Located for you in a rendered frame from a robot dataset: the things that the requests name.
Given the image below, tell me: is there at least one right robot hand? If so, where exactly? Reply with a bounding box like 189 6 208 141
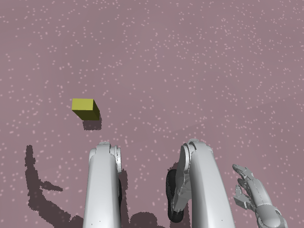
232 164 273 212

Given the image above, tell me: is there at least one right robot foot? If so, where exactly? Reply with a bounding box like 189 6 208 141
166 169 184 223

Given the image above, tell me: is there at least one right robot arm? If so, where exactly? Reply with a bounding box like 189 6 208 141
255 205 288 228

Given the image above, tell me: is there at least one carton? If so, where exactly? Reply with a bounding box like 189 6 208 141
72 98 100 120

